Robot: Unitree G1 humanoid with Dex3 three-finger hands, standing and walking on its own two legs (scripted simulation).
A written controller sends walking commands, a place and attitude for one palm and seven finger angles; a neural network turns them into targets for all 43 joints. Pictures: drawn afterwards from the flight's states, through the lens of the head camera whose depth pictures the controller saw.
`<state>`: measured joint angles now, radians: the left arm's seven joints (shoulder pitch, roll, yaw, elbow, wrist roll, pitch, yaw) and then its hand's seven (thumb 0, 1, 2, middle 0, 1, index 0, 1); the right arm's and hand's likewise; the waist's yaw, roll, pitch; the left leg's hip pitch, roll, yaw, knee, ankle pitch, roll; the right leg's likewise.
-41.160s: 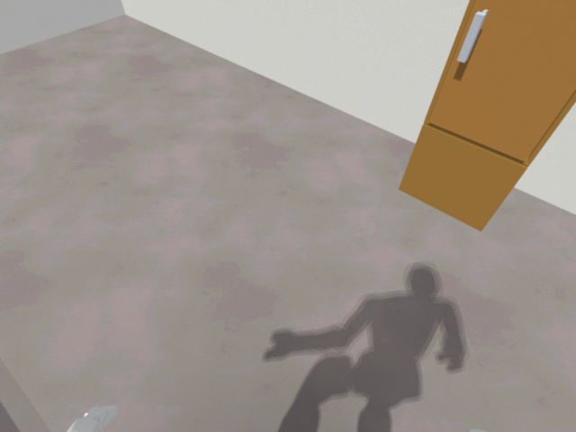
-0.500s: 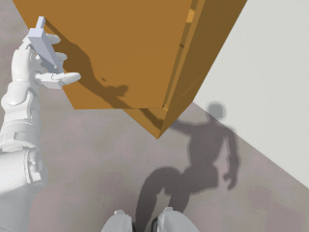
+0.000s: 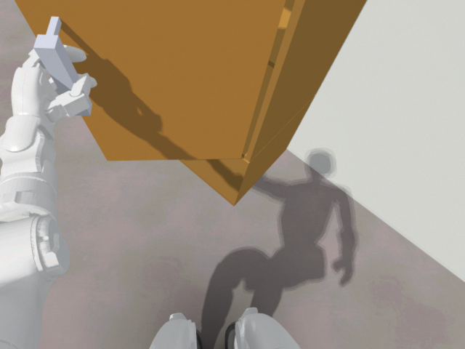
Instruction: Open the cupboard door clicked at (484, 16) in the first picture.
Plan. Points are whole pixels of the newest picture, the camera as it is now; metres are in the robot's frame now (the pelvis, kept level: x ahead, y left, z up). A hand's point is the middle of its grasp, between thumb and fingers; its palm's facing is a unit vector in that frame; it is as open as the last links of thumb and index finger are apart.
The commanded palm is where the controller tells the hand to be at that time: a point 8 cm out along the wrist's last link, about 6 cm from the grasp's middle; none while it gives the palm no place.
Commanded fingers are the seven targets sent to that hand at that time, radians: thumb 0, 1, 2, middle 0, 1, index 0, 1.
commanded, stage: pull the door open along its arc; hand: left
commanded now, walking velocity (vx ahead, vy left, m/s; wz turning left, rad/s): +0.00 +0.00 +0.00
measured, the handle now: (70, 69) +0.57 +0.23 +0.08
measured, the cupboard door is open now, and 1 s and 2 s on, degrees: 45 92 94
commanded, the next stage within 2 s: open thumb and fingers to let go in 0.96 s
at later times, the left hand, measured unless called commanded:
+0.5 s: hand (86, 142) +0.43 +0.19 +0.08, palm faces -0.06 -1.00 +0.00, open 6.4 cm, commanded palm +0.37 +0.23 +0.08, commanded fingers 0.00 0.90 0.90 -0.40 -1.35 -0.40 -1.35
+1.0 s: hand (180, 232) +0.28 +0.06 +0.08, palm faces +0.36 -0.93 +0.02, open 6.9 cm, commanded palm +0.23 +0.11 +0.08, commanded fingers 0.00 0.90 0.90 -0.40 -1.35 -0.40 -1.35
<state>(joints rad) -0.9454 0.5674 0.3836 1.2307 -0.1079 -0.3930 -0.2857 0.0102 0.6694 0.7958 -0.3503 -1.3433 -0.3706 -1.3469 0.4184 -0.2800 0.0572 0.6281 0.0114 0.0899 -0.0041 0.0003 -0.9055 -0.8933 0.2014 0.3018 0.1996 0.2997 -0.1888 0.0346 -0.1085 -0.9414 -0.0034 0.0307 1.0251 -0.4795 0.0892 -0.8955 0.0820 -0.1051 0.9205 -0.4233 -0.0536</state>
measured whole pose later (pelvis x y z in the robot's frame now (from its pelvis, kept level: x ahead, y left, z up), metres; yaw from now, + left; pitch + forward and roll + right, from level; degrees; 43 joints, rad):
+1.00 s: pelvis +0.01 -0.04 +0.02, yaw +2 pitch +10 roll +0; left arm 0.20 -0.09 -0.19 0.01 0.05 -0.16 0.48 0.05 0.59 0.66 -0.29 -1.27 -0.32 -1.32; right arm 0.20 -0.16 0.05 0.48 -0.04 0.09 0.03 0.01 -0.91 -0.89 0.20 0.30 0.20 0.30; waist -0.02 0.03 -0.16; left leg -0.60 -0.03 0.04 0.89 -0.46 0.04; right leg -0.60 0.07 -0.09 0.87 -0.45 -0.10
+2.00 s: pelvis -0.01 -0.07 +0.02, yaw +5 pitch +10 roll +2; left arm 0.07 -0.03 -0.14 0.17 -0.02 -0.29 0.42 -0.01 -0.50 0.30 -0.35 -0.59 -0.34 -0.62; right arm 0.18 -0.22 0.01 0.59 -0.03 0.01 -0.01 0.01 -0.91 -0.89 0.20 0.30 0.20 0.30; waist 0.00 0.04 -0.12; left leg -0.66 -0.04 -0.02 0.89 -0.41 -0.01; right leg -0.64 0.06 -0.14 0.89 -0.44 -0.13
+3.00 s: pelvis +0.00 +0.01 +0.00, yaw +2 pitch +12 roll -2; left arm 0.57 0.13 -0.16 -0.30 -0.08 -0.28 -0.02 -0.01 -0.50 0.30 -0.16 -0.30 -0.18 -0.31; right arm 0.28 -0.23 0.03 0.37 0.02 -0.02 0.01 0.01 -0.90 -0.89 0.20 0.30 0.20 0.30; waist 0.01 0.05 -0.14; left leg -0.73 -0.06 0.04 1.04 -0.51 0.10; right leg -0.70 0.04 -0.08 1.00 -0.49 -0.04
